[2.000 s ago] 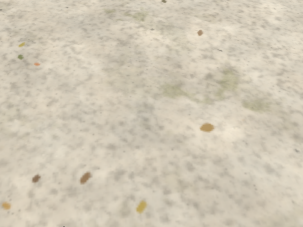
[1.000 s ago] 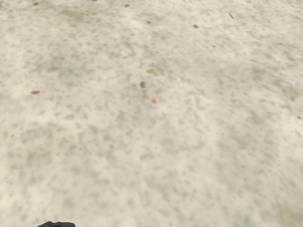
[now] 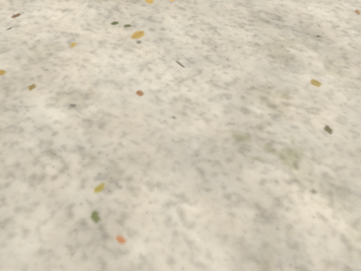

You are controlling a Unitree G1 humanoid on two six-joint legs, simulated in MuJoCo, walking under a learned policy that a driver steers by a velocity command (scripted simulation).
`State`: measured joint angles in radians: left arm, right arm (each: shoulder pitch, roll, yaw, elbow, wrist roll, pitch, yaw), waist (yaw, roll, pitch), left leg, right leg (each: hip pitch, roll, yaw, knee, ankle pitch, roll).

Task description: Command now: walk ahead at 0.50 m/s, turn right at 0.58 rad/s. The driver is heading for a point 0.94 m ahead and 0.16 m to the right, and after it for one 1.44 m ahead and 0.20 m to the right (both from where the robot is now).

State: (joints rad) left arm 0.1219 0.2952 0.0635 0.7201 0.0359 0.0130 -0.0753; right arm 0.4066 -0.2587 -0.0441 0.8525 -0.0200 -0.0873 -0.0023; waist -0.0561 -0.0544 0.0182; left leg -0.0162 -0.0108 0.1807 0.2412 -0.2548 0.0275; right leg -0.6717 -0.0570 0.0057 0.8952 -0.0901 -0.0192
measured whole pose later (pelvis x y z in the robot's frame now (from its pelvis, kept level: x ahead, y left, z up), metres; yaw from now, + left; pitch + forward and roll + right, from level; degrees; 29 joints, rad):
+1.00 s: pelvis +0.55 -0.09 +0.00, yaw -18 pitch +0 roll +1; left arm 0.21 0.27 0.03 0.81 0.04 -0.03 -0.03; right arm 0.39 -0.24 -0.04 0.89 -0.01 -0.08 0.02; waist -0.02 -0.05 0.03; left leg -0.08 -0.08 0.07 0.25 -0.18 0.08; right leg -0.60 -0.08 0.01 0.94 -0.17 -0.02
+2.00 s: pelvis +1.07 -0.26 +0.00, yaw -17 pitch -1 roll +0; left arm 0.23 0.24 0.05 0.95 0.04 -0.05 -0.02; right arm 0.33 -0.22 -0.05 0.98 -0.01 -0.08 0.01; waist -0.01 -0.03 0.04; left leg -0.15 -0.07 0.08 0.33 -0.17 0.10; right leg -0.51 -0.08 0.00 1.04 -0.25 -0.04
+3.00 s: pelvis +1.40 -0.35 -0.01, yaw -1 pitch -1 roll +0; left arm 0.25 0.19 0.02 1.04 0.02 0.03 0.03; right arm 0.17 -0.17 0.00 0.99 -0.01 -0.01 -0.03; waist 0.01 -0.03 0.03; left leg -0.26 -0.05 0.05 0.40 -0.12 0.07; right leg -0.22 -0.03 0.00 0.56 -0.35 0.00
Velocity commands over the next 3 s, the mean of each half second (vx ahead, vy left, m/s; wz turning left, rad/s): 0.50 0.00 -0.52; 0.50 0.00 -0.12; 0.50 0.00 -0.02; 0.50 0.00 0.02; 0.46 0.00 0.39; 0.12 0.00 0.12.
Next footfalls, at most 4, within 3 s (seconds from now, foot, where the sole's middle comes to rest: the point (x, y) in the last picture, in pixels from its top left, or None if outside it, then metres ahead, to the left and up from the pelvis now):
0.16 right None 0.24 -0.11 -0.78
0.72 left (180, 243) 0.58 -0.03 -0.78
1.24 right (242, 193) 0.79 -0.30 -0.78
1.78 left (212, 132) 1.13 -0.21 -0.78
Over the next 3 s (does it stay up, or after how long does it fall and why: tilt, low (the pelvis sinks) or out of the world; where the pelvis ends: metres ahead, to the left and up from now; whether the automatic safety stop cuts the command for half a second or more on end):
stays up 1.40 -0.35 -0.01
